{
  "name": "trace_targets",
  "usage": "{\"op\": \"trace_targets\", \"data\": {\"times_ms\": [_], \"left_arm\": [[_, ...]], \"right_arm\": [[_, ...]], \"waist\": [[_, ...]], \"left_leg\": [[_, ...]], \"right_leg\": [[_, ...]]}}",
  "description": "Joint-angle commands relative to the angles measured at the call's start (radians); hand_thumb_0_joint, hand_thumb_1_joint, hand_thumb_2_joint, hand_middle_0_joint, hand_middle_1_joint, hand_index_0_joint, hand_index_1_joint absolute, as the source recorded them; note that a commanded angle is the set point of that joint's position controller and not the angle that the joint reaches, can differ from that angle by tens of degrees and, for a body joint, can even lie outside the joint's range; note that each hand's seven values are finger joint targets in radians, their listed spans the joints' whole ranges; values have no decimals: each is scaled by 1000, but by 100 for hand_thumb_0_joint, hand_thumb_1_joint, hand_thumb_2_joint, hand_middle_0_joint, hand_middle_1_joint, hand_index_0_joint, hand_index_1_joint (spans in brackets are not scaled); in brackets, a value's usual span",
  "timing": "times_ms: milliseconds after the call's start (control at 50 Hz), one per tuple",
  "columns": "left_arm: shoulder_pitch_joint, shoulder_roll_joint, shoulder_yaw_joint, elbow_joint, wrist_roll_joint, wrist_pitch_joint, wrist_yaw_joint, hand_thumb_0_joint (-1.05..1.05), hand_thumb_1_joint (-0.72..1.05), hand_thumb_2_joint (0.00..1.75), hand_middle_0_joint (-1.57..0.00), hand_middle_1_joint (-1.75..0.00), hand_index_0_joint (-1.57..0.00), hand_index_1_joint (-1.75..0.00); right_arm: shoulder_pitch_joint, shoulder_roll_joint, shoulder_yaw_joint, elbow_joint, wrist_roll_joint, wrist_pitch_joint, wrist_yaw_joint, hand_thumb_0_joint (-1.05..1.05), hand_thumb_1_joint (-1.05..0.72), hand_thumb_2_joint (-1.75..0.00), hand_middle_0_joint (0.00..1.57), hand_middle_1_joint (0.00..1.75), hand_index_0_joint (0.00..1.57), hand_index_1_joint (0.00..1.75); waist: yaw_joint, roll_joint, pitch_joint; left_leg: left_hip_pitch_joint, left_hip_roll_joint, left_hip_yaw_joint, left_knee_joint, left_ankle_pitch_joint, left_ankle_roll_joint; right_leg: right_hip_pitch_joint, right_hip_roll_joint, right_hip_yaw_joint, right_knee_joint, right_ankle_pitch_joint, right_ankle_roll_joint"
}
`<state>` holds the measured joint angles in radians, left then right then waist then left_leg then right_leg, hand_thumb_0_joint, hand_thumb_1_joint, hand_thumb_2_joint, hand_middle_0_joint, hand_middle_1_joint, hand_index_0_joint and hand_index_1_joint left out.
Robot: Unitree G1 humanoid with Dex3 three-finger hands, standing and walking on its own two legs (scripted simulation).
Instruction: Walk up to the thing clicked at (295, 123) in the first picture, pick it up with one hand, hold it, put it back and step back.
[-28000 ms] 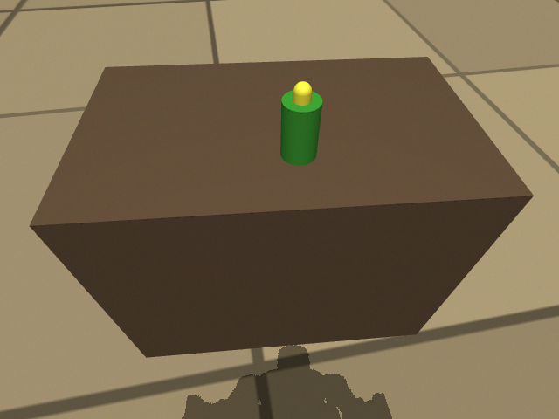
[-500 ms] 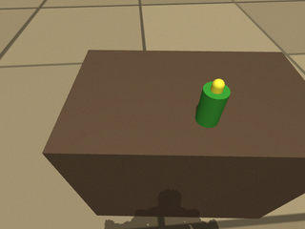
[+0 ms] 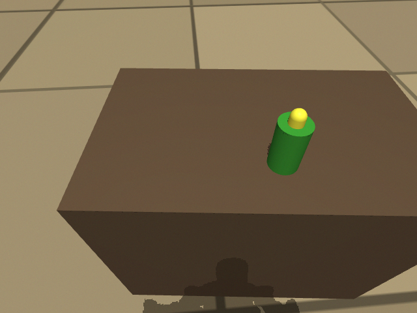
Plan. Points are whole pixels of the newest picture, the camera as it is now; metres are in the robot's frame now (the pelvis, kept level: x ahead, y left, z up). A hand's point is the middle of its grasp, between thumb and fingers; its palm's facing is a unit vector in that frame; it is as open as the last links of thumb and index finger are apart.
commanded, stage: stand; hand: right
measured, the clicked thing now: (290, 139) +0.47 -0.18 +0.05
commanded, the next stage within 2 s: step back in 0.30 s
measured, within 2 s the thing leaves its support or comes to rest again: neither
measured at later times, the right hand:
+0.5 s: hand out of the picture +0.05 -0.26 -0.16, palm faces -0.01 +0.92 -0.38, open 7.4 cm
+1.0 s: hand out of the picture -0.07 -0.23 -0.16, palm faces +0.05 +0.91 -0.41, open 7.4 cm
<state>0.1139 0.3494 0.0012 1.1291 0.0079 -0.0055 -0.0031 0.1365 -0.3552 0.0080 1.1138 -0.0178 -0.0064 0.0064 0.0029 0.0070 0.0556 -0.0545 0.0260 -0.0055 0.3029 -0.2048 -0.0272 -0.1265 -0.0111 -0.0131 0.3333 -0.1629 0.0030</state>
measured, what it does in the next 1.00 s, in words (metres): walks backwards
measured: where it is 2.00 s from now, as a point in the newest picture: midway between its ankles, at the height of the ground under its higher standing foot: outside the picture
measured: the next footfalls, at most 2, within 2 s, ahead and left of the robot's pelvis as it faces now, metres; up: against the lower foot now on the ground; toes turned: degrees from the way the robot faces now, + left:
right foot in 1.06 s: -0.16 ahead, -0.08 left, +0.00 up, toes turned -4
left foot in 1.44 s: -0.24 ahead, +0.14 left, +0.00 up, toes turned -3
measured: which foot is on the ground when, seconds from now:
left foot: down 0.00-1.00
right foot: down 0.00-0.62, up 0.64-1.00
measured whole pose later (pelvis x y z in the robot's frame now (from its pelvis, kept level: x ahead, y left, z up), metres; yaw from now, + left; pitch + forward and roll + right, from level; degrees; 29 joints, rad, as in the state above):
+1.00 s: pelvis -0.14 +0.05 -0.02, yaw -7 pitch -2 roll -1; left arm 0.14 0.40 0.08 0.86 0.02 0.08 0.00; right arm 0.13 -0.36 -0.04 0.84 -0.03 0.02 -0.01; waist 0.00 -0.03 0.22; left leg -0.33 0.04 0.07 0.61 -0.24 0.02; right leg -0.30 0.05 0.11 0.86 -0.49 0.02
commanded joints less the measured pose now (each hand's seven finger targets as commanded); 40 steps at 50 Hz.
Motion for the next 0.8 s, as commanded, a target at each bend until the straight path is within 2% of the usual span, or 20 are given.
{"op": "trace_targets", "data": {"times_ms": [0, 160, 260, 280, 300, 340, 380, 400, 420, 440, 500, 540, 560, 580, 600, 620, 640, 680, 760, 780], "left_arm": [[-33, 220, 37, -60, 1, -24, 12, 0, 90, 90, -20, -30, -20, -30], [-35, 222, 39, -64, 1, -28, 13, 0, 90, 90, -20, -30, -20, -30], [-35, 223, 39, -61, -1, -26, 13, 0, 90, 90, -20, -30, -20, -30], [-46, 286, 81, -104, -17, -12, 14, 0, 90, 90, -20, -30, -20, -30], [-28, 280, 84, -117, -20, -8, 18, 0, 90, 90, -20, -30, -20, -30], [-25, 284, 93, -148, -19, -1, 21, 0, 90, 90, -20, -30, -20, -30], [-34, 310, 101, -182, -11, 8, 21, 0, 90, 90, -20, -30, -20, -30], [-53, 320, 105, -207, 1, 11, 23, 0, 90, 90, -20, -30, -20, -30], [-57, 327, 110, -230, 14, 11, 24, 0, 90, 90, -20, -30, -20, -30], [-83, 320, 109, -249, 18, 12, 26, 0, 90, 90, -20, -30, -20, -30], [-136, 299, 97, -301, 28, 24, 30, 0, 90, 90, -20, -30, -20, -30], [-140, 295, 90, -324, 17, 41, 28, 0, 90, 90, -20, -30, -20, -30], [-125, 268, 81, -330, 5, 54, 24, 0, 90, 90, -20, -30, -20, -30], [-73, 208, 71, -341, -8, 63, 24, 0, 90, 90, -20, -30, -20, -30], [-44, 193, 74, -329, -3, 69, 32, 0, 90, 90, -20, -30, -20, -30], [-67, 234, 91, -325, 9, 72, 45, 0, 90, 90, -20, -30, -20, -30], [-81, 256, 99, -314, 14, 73, 49, 0, 90, 90, -20, -30, -20, -30], [9, 240, 96, -286, -6, 71, 43, 0, 90, 90, -20, -30, -20, -30], [34, 232, 109, -320, 13, 60, 31, 0, 90, 90, -20, -30, -20, -30], [9, 231, 110, -338, 16, 59, 29, 0, 90, 90, -20, -30, -20, -30]], "right_arm": [[-31, -206, -43, -53, 7, -19, -17, 0, -90, -90, 20, 30, 20, 30], [-30, -209, -47, -57, 7, -20, -17, 0, -90, -90, 20, 30, 20, 30], [-24, -203, -47, -54, 5, -17, -16, 0, -90, -90, 20, 30, 20, 30], [-57, -262, -73, -68, 18, 1, -14, 0, -90, -90, 20, 30, 20, 30], [-43, -250, -74, -85, 26, 6, -14, 0, -90, -90, 20, 30, 20, 30], [-24, -239, -81, -106, 33, 14, -13, 0, -90, -90, 20, 30, 20, 30], [-20, -228, -88, -134, 33, 29, -11, 0, -90, -90, 20, 30, 20, 30], [-9, -221, -94, -145, 30, 40, -10, 0, -90, -90, 20, 30, 20, 30], [8, -221, -97, -158, 25, 50, -8, 0, -90, -90, 20, 30, 20, 30], [31, -215, -97, -164, 24, 56, -5, 0, -90, -90, 20, 30, 20, 30], [91, -222, -109, -180, 26, 52, -3, 0, -90, -90, 20, 30, 20, 30], [137, -219, -118, -177, 6, 41, -5, 0, -90, -90, 20, 30, 20, 30], [140, -225, -124, -174, -8, 35, -7, 0, -90, -90, 20, 30, 20, 30], [105, -299, -143, -204, -36, 27, -10, 0, -90, -90, 20, 30, 20, 30], [40, -368, -152, -230, -35, 20, -10, 0, -90, -90, 20, 30, 20, 30], [45, -418, -161, -249, -17, 19, -9, 0, -90, -90, 20, 30, 20, 30], [5, -380, -157, -258, -13, 16, -15, 0, -90, -90, 20, 30, 20, 30], [-85, -293, -134, -280, -19, 10, -30, 0, -90, -90, 20, 30, 20, 30], [15, -263, -129, -288, -2, 7, -43, 0, -90, -90, 20, 30, 20, 30], [43, -267, -133, -290, -1, 6, -47, 0, -90, -90, 20, 30, 20, 30]], "waist": [[0, -7, -67], [-4, -10, -82], [-3, -22, -44], [7, -28, 54], [3, -22, 0], [-4, -47, -86], [1, -126, -120], [2, -194, -120], [7, -208, -120], [-8, -200, -106], [-36, -207, -122], [-58, -150, -127], [-57, -84, -104], [-31, 137, -84], [7, 195, -53], [-49, 254, -79], [-38, 168, -52], [39, 110, -48], [7, 108, -102], [-17, 100, -98]], "left_leg": [[-37, 105, -71, -53, 135, 39], [-19, 108, -64, -41, 153, 42], [-45, 105, -67, -55, 91, 41], [-103, 91, -72, 56, 235, 64], [-90, 90, -54, 102, 291, 70], [-87, 56, -32, 207, 275, 72], [-114, -23, 6, 370, 79, 63], [-174, -69, 6, 501, -214, 63], [-209, -62, -41, 634, -358, 70], [-200, -41, -84, 675, -379, 78], [-199, -26, -67, 552, -296, 67], [-150, -30, -19, 258, -106, 56], [-109, -25, -21, 133, 11, 54], [-91, 147, -277, -4, 212, 83], [-103, 272, -404, 13, 441, 131], [-195, 375, -514, -9, 448, 231], [-208, 352, -459, 0, 396, 245], [-83, 203, -227, 108, 483, 191], [67, 231, -216, 160, 573, 230], [90, 239, -227, 163, 562, 240]], "right_leg": [[33, -117, 95, -46, 158, -27], [38, -124, 102, -39, 197, -30], [19, -119, 104, -58, 113, -29], [-57, -107, 123, 28, 328, -36], [-35, -111, 109, 54, 391, -50], [-18, -143, 132, 70, 430, -99], [-53, -236, 237, 25, 413, -182], [-54, -306, 305, 5, 409, -239], [-77, -349, 330, 14, 408, -281], [-142, -348, 299, 35, 396, -291], [-139, -278, 235, 126, 403, -229], [-127, -219, 194, 232, 314, -162], [-180, -159, 170, 309, 184, -122], [-275, -1, 119, 471, -59, -62], [-380, 140, 138, 612, -430, -22], [-327, 146, 231, 756, -525, -17], [-332, 132, 266, 837, -471, -20], [-432, 141, 279, 912, -324, -19], [-420, 129, 218, 889, -316, 20], [-422, 119, 211, 839, -331, 27]]}}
